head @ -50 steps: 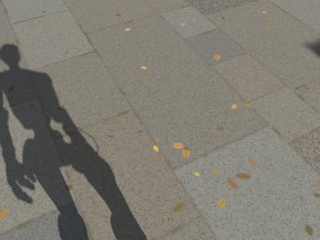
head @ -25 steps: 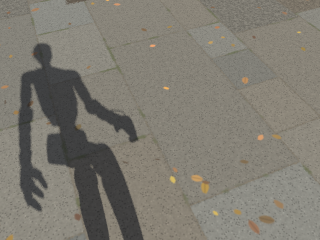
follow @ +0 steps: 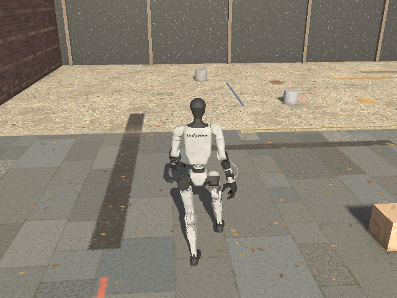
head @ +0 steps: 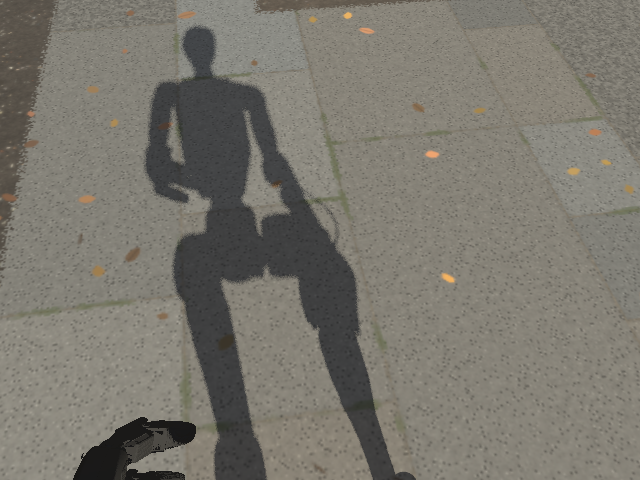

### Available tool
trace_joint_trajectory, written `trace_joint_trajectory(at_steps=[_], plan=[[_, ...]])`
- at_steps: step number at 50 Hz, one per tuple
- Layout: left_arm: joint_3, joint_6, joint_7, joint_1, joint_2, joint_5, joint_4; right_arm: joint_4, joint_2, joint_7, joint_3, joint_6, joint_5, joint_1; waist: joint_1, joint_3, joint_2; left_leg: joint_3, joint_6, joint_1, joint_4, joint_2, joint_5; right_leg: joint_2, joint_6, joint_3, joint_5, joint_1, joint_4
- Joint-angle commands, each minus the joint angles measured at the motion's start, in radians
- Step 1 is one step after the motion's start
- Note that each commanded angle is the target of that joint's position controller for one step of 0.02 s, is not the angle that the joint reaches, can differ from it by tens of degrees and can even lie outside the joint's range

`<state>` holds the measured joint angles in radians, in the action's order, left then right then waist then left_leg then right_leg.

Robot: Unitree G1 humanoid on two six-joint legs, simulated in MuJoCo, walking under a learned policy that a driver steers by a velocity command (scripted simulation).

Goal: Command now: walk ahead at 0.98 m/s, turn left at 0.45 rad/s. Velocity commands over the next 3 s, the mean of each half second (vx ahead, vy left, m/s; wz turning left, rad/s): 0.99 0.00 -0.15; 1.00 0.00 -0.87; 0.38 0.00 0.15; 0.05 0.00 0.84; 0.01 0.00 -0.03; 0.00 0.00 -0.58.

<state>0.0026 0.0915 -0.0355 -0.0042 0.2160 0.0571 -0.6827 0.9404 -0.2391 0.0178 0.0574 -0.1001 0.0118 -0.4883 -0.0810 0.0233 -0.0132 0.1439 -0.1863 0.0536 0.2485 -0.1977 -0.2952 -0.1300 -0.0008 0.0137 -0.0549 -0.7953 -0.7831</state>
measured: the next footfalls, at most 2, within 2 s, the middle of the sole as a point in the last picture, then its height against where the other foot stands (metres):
right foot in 0.14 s outside the picture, level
left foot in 0.56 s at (249, 366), level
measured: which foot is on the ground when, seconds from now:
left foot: down 0.00-0.14, up 0.16-0.54, down 0.56-1.00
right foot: up 0.00-0.12, down 0.14-0.56, up 0.58-0.98, down 1.00-1.00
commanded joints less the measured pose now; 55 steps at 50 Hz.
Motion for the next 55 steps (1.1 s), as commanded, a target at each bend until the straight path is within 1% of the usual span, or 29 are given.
trace_joint_trajectory(at_steps=[1, 4, 6, 7, 8, 9, 10, 11, 13, 16, 19, 24, 26, 27, 28, 29, 30, 32, 37, 44, 46, 48, 49, 50, 51, 52, 53, 54, 55], plan=[[0.001, 0.007, -0.004, -0.123, 0.05, -0.021, 0.08, -0.037, -0.119, -0.007, 0.017, -0.024, 0.008, -0.06, -0.026, 0.081, 0.057, 0.109, 0.016, -0.198, -0.124, 0.223, 0.798, 0.103, -0.043, -0.118, -0.17, 0.281, 0.177], [-0.021, 0.008, 0.011, -0.046, 0.121, -0.025, 0.072, -0.042, -0.194, -0.027, 0.026, -0.025, -0.01, -0.053, 0.028, -0.019, 0.119, 0.107, 0.06, 0.019, 0.066, 0.278, 1.27, 0.186, -0.087, -0.114, -0.033, 0.4, 0.255], [-0.061, 0.01, 0.043, 0.259, 0.205, -0.045, -0.012, -0.039, -0.228, -0.036, 0.034, -0.011, -0.044, 0.012, 0.202, -0.143, 0.134, 0.108, 0.064, 0.044, 0.411, 0.3, 1.29, 0.169, -0.12, -0.057, 0.045, 0.653, 0.316], [-0.084, 0.001, 0.066, 0.471, 0.247, -0.042, -0.071, -0.071, -0.218, -0.035, 0.034, -0.01, -0.06, 0.109, 0.316, -0.236, 0.108, 0.082, 0.049, -0.119, 0.667, 0.256, 1.079, 0.096, -0.137, -0.011, 0.175, 0.905, 0.257], [-0.108, 0.0, 0.069, 0.549, 0.339, 0.006, -0.088, -0.108, -0.057, -0.029, 0.001, -0.01, -0.023, -0.008, 0.217, -0.36, -0.228, -0.012, 0.106, -0.505, 1.167, 0.107, 0.191, -0.212, -0.291, 0.446, 0.277, 1.232, 0.196], [-0.107, -0.007, 0.035, 0.529, 0.262, -0.011, -0.1, -0.104, -0.104, -0.026, -0.006, -0.023, 0.0, -0.02, 0.214, -0.433, -0.233, -0.004, 0.095, -0.68, 1.283, 0.045, -0.131, -0.244, -0.351, 0.804, 0.425, 1.279, 0.391], [-0.1, -0.002, 0.022, 0.429, 0.208, -0.019, -0.099, -0.131, -0.114, -0.026, -0.009, -0.023, -0.009, 0.095, 0.18, -0.236, -0.117, 0.005, 0.079, -0.78, 1.254, 0.133, -0.043, -0.193, -0.34, 0.685, 0.491, 1.137, 0.462], [-0.088, 0.001, 0.013, 0.396, 0.145, -0.026, -0.109, -0.157, -0.121, -0.017, -0.013, -0.023, -0.032, 0.191, 0.172, -0.142, -0.003, -0.016, 0.076, -0.793, 1.192, 0.172, -0.003, -0.153, -0.321, 0.586, 0.455, 1.008, 0.487], [-0.068, 0.005, 0.018, 0.424, 0.083, -0.028, -0.159, -0.216, -0.077, 0.001, -0.026, -0.014, -0.07, 0.271, 0.106, -0.018, 0.035, -0.031, 0.095, -0.759, 1.076, 0.223, 0.004, -0.063, -0.28, 0.467, 0.353, 0.777, 0.536], [-0.077, 0.022, 0.027, 0.451, 0.126, -0.049, -0.189, -0.263, -0.044, 0.019, -0.048, 0.003, -0.096, 0.293, 0.051, 0.036, -0.017, -0.062, 0.148, -0.767, 0.921, 0.277, -0.028, -0.02, -0.291, 0.417, 0.32, 0.631, 0.609], [-0.091, 0.03, 0.028, 0.402, 0.164, -0.048, -0.154, -0.347, -0.057, 0.038, -0.069, -0.002, -0.071, 0.473, 0.058, 0.102, -0.026, -0.114, 0.195, -0.607, 0.569, 0.288, 0.179, 0.042, -0.266, 0.309, 0.238, 0.399, 0.699], [-0.116, 0.027, 0.009, 0.47, 0.229, -0.071, -0.15, -0.362, -0.104, 0.022, -0.061, -0.001, -0.043, 0.551, 0.118, 0.046, -0.046, -0.145, 0.197, -0.377, 0.316, 0.219, 0.366, 0.035, -0.196, 0.296, -0.053, 0.526, 0.64], [-0.122, 0.017, 0.015, 0.493, 0.255, -0.063, -0.156, -0.336, -0.157, 0.001, -0.035, -0.008, -0.047, 0.446, 0.07, -0.056, -0.035, -0.149, 0.176, -0.246, 0.26, 0.177, 0.227, 0.045, -0.16, 0.283, -0.283, 0.636, 0.403], [-0.127, 0.014, 0.014, 0.479, 0.274, -0.062, -0.151, -0.298, -0.185, -0.013, -0.018, -0.013, -0.053, 0.301, -0.005, -0.145, -0.015, -0.153, 0.164, -0.068, 0.269, 0.186, 0.176, 0.087, -0.139, 0.255, -0.305, 0.59, 0.189], [-0.118, 0.018, 0.011, 0.445, 0.236, -0.064, -0.128, -0.275, -0.247, -0.036, 0.007, -0.017, -0.07, 0.112, -0.096, -0.256, 0.019, -0.019, 0.141, 0.159, 0.28, 0.335, -0.01, 0.136, -0.123, 0.223, -0.13, 0.429, -0.102], [-0.08, 0.021, 0.018, 0.478, 0.07, -0.086, -0.085, -0.264, -0.323, -0.048, 0.029, -0.012, -0.109, 0.0, -0.079, -0.387, 0.244, 0.396, 0.099, 0.379, 0.176, 0.633, -0.385, 0.218, -0.114, 0.135, 0.516, 0.169, -0.431], [-0.073, 0.01, 0.023, 0.514, 0.101, -0.099, -0.045, -0.263, -0.336, -0.04, 0.04, 0.0, -0.087, 0.051, -0.015, -0.427, 0.374, 0.744, 0.035, 0.343, 0.011, 0.701, -0.53, 0.189, -0.127, 0.098, 0.512, 0.032, -0.6], [-0.078, -0.017, 0.016, 0.357, 0.139, -0.057, -0.059, -0.272, -0.156, -0.029, 0.009, 0.003, -0.068, 0.192, 0.0, -0.137, 0.113, 0.393, 0.057, 0.081, 0.012, 0.587, -0.332, 0.086, -0.12, 0.06, 0.349, -0.025, -0.581], [-0.063, -0.078, -0.029, 0.21, 0.07, -0.023, 0.016, -0.165, -0.073, -0.012, -0.01, -0.031, -0.032, 0.128, 0.07, 0.001, 0.123, -0.035, 0.105, -0.091, -0.04, 0.492, 0.232, 0.011, -0.096, 0.034, 0.294, -0.039, -0.509], [-0.033, -0.08, -0.074, -0.027, 0.097, -0.027, 0.125, -0.12, -0.154, -0.024, 0.002, -0.044, -0.036, 0.134, 0.099, 0.116, 0.045, -0.404, 0.16, -0.159, -0.138, 0.402, 0.637, 0.076, -0.149, -0.155, 0.012, 0.152, -0.054], [-0.037, -0.078, -0.069, -0.006, 0.12, -0.028, 0.112, -0.115, -0.21, -0.035, 0.012, -0.032, -0.036, 0.08, 0.117, 0.068, 0.071, -0.433, 0.178, -0.058, -0.011, 0.412, 1.1, 0.158, -0.183, -0.225, 0.051, 0.263, 0.005], [-0.058, -0.075, -0.053, 0.182, 0.173, -0.03, 0.065, -0.128, -0.277, -0.051, 0.03, 0.001, -0.045, 0.097, 0.233, -0.05, 0.12, -0.421, 0.176, -0.015, 0.278, 0.456, 1.37, 0.217, -0.218, -0.218, 0.153, 0.467, 0.02], [-0.081, -0.071, -0.039, 0.377, 0.215, -0.03, 0.01, -0.149, -0.295, -0.052, 0.037, 0.018, -0.049, 0.141, 0.321, -0.137, 0.126, -0.396, 0.157, -0.083, 0.524, 0.475, 1.361, 0.235, -0.248, -0.177, 0.198, 0.678, 0.047], [-0.106, -0.067, -0.013, 0.518, 0.247, -0.022, -0.055, -0.154, -0.272, -0.044, 0.034, 0.025, -0.051, 0.142, 0.354, -0.185, 0.044, -0.393, 0.164, -0.255, 0.858, 0.416, 0.98, 0.23, -0.268, -0.084, 0.191, 0.922, 0.157], [-0.127, -0.073, 0.009, 0.416, 0.327, -0.035, -0.052, -0.19, -0.14, -0.029, 0.007, 0.02, -0.058, 0.119, 0.217, -0.112, -0.22, -0.374, 0.195, -0.583, 1.253, 0.217, -0.155, 0.042, -0.274, 0.186, -0.079, 1.038, 0.168], [-0.144, -0.081, 0.012, 0.39, 0.417, -0.009, 0.014, -0.286, -0.15, -0.032, -0.004, 0.012, -0.017, 0.025, 0.156, -0.367, -0.224, -0.167, 0.221, -0.829, 1.495, 0.171, -0.245, -0.19, -0.486, 0.659, -0.24, 1.293, 0.286], [-0.135, -0.081, 0.026, 0.387, 0.338, -0.027, 0.027, -0.277, -0.178, -0.039, -0.011, -0.003, -0.022, 0.12, 0.192, -0.339, 0.003, -0.097, 0.214, -0.869, 1.434, 0.231, -0.112, -0.199, -0.448, 0.646, -0.228, 1.205, 0.394], [-0.113, -0.072, 0.04, 0.339, 0.277, -0.032, 0.003, -0.259, -0.164, -0.041, -0.018, -0.003, -0.011, 0.105, 0.124, -0.171, 0.059, -0.124, 0.213, -0.82, 1.339, 0.272, -0.058, -0.194, -0.409, 0.516, -0.333, 0.987, 0.418], [-0.09, -0.059, 0.041, 0.288, 0.217, -0.034, -0.01, -0.241, -0.144, -0.04, -0.025, 0.006, -0.028, 0.11, 0.069, -0.09, 0.123, -0.119, 0.21, -0.74, 1.24, 0.305, -0.07, -0.152, -0.368, 0.415, -0.387, 0.809, 0.434]])
Over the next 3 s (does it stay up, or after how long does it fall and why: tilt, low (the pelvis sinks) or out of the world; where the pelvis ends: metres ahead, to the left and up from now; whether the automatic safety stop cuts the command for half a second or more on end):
stays up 1.24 -0.40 0.01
